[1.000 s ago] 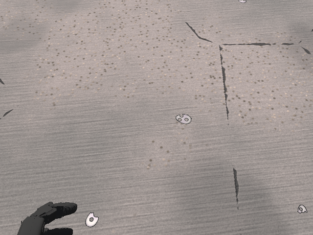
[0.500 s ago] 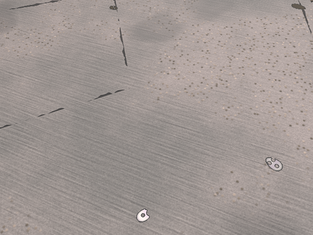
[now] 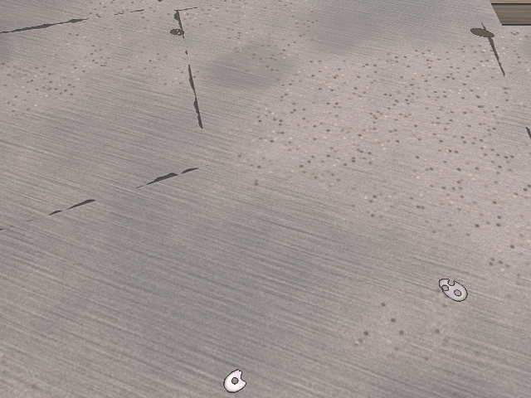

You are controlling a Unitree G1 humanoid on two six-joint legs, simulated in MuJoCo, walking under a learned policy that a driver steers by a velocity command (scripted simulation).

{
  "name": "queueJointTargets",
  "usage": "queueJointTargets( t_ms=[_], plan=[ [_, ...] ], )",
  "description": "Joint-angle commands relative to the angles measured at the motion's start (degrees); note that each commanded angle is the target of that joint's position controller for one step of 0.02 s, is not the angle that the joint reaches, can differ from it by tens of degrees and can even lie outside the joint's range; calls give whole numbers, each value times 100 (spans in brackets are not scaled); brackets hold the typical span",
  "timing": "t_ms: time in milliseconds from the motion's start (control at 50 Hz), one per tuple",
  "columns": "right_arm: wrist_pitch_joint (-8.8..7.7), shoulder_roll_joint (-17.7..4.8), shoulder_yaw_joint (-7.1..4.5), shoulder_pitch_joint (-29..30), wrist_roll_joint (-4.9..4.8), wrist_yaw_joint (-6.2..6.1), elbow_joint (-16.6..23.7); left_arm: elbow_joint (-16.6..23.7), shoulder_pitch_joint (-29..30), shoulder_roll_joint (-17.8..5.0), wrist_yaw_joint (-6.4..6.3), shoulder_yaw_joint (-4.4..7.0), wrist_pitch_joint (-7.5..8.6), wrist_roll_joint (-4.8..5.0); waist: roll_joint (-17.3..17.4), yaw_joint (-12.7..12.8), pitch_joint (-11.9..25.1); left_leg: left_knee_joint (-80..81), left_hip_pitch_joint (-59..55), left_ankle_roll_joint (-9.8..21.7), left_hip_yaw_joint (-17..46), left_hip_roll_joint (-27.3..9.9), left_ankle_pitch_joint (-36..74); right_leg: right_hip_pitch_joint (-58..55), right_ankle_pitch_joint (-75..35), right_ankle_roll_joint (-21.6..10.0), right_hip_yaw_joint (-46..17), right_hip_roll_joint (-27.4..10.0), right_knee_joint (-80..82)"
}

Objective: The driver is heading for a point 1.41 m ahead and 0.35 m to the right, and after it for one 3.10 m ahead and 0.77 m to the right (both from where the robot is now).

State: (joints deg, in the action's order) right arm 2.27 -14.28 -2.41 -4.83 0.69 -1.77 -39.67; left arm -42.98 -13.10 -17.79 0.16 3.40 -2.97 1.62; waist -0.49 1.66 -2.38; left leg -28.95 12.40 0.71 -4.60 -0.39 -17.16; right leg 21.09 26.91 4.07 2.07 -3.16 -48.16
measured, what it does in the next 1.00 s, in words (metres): walks ahead, turning right: right foot, then left foot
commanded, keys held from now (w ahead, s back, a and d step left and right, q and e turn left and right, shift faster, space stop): e+shift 0.02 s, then w+e+shift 0.42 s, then w+shift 0.30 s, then w+q+shift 0.26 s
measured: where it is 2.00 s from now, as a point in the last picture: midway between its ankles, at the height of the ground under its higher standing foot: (420, 142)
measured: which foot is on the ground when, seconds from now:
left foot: down 0.00-0.10, up 0.12-0.54, down 0.56-1.00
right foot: up 0.00-0.10, down 0.12-0.58, up 0.60-0.96, down 0.98-1.00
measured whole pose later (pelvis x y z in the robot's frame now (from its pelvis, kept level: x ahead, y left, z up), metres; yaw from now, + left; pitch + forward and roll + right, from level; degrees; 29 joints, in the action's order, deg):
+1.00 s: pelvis +0.55 -0.30 -0.03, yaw -26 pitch +2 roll +1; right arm -4.4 -15.0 -2.4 -34.2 -0.5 0.0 -50.0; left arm -30.2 2.6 -15.0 1.7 -0.4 6.8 0.9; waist 0.1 -6.4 -1.6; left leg -30.5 -5.4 -1.3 6.5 -3.3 -30.1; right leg 34.6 5.3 0.3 -2.7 -2.8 -38.3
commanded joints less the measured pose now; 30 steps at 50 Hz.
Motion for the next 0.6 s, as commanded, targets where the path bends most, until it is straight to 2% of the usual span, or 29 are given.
queueJointTargets(
  t_ms=[20, 40, 60, 80, 100, 120, 140, 160, 180, 200, 220, 240, 280, 360, 420, 480, 500, 520, 540, 560, 580, 600],
  plan=[
    [-39, -1126, -388, 81, -54, -61, 285, 601, 206, -503, 65, 137, 39, 6, 839, -213, 493, 581, -738, 1180, 1028, -1848, 3091, 253, -137, -152, 87, -94, 331],
    [-49, -1220, -434, -1, -102, -41, 267, 591, 69, -477, 92, 138, 25, 35, 823, -209, 665, 740, -662, 1086, 957, -1898, 1976, -2, -298, -287, 248, -34, 583],
    [-89, -1284, -462, -5, -191, -4, 239, 528, -165, -463, 128, 152, 26, 68, 773, -93, 707, 862, -318, 944, 893, -1845, 211, -496, -515, -483, 336, -3, 946],
    [-139, -1214, -453, 151, -259, 30, 230, 316, -658, -480, 138, 205, 46, 94, 675, 170, 671, 720, 341, 725, 696, -1626, -1451, -1249, -664, -706, 489, 185, 1335],
    [-186, -920, -387, 319, -188, 64, 253, -50, -1448, -604, 105, 303, 90, 115, 210, 450, 537, -131, 1264, 438, 260, -1260, -2248, -2130, -242, -985, 303, 306, 1597],
    [-255, -395, -243, 770, -58, 132, 430, -227, -2294, -1100, 26, 458, 194, 96, -1345, 806, 245, -2738, 2779, -59, -524, -507, -2196, -2807, 1137, -1630, -1777, -809, 2635],
    [-476, -293, -186, 1316, -201, 190, 942, 131, -2028, -1537, 121, 450, 482, -88, -1678, 703, -33, -3668, 4444, -109, 636, 410, -1970, -2814, 2664, -2673, -5217, -1763, 4036],
    [-707, -709, -262, 1510, -390, 262, 962, 312, -1475, -1192, 121, 369, 660, -189, -923, 579, -381, -3977, 4773, 62, 1131, -14, -1462, -2638, 2998, -2616, -5288, -2003, 4390],
    [-863, -938, -330, 1299, -387, 311, 852, 421, -1126, -958, 89, 270, 764, -147, -702, 293, -499, -3761, 4614, 176, 1201, -149, -769, -2489, 2309, -2352, -4783, -1795, 4256],
    [-944, -960, -356, 1005, -217, 311, 649, 488, -1030, -900, 53, 246, 779, -65, -408, 137, -376, -3481, 4305, 162, 1174, -240, -294, -2455, 1644, -2134, -4145, -1497, 4053],
    [-999, -1001, -385, 947, -73, 301, 574, 506, -1000, -836, 0, 210, 747, -10, -314, 95, -351, -2992, 4013, 77, 1135, -262, 181, -2351, 1056, -1965, -3604, -1236, 4010],
    [-1006, -992, -407, 950, -60, 320, 522, 527, -1097, -736, -61, 164, 720, -24, -382, 87, -293, -2660, 3680, -33, 1089, -216, 573, -2253, 666, -1850, -3229, -1009, 4013],
    [-989, -819, -377, 1003, -84, 337, 506, 516, -1397, -672, -154, 140, 684, -37, -434, 136, -237, -2142, 3431, -253, 930, -15, 1160, -2153, -70, -1760, -2785, -763, 4012],
    [-989, -612, -308, 1373, -144, 356, 636, 476, -1628, -641, -258, 121, 623, -19, -751, 245, -354, -1118, 2864, -496, 784, 262, 1840, -1457, -763, -1626, -2389, -456, 3933],
    [-1054, -521, -253, 1883, -185, 422, 862, 359, -1823, -611, -263, 128, 597, 56, -891, 472, -491, -521, 2529, -523, 736, 341, 1835, -1246, -974, -1582, -2475, -413, 3785],
    [-1141, -646, -264, 1930, -227, 482, 940, 270, -1769, -615, -284, 139, 564, 107, -1100, 455, -461, 5, 2054, -465, 685, 283, 1745, -1516, -1769, -1512, -2562, -549, 3580],
    [-1167, -723, -285, 1813, -235, 489, 919, 237, -1750, -622, -298, 145, 544, 103, -1196, 398, -408, 54, 1813, -407, 622, 251, 1734, -1650, -2371, -1476, -2567, -659, 3506],
    [-1188, -861, -338, 1529, -245, 476, 878, 228, -1686, -649, -299, 150, 528, 60, -1320, 228, -249, 62, 1453, -281, 510, 285, 1569, -1815, -3558, -1419, -2516, -735, 3242],
    [-1180, -1080, -441, 923, -272, 421, 762, 239, -1621, -682, -272, 150, 508, -31, -1396, -103, 205, 97, 701, -67, 317, 413, 1324, -1941, -5189, -1316, -2323, -652, 2522],
    [-1134, -1293, -534, -228, -295, 340, 530, 327, -1388, -701, -231, 126, 494, -139, -1376, -723, 1015, -84, -844, 197, 372, 270, 1225, -1519, -6004, -1145, -2029, -391, 1229],
    [-1050, -1496, -555, -1759, -224, 263, 337, 485, -1175, -408, -195, 3, 536, -291, -951, -1380, 2180, -650, -3150, 538, 1376, -622, 71, -177, -4825, -1069, -2010, -150, -586],
    [-997, -1935, -631, -2302, -117, 344, -44, 595, -2200, 478, -135, -224, 665, -15, 2228, -638, 3227, 589, -4781, 1525, 5144, -2144, -2848, 1831, -193, -686, -1639, 743, -2727]
  ],
)
Next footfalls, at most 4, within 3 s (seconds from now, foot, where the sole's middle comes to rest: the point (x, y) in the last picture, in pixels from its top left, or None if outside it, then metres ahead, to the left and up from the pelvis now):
0.12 right None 0.00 -0.12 -0.77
0.56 left None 0.46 -0.04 -0.77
0.98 right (488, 334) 0.65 -0.52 -0.77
1.44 left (413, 194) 1.12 -0.40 -0.77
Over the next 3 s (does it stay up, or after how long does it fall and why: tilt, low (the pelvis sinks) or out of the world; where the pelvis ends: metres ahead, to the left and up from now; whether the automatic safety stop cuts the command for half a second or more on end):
stays up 1.53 -0.44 0.01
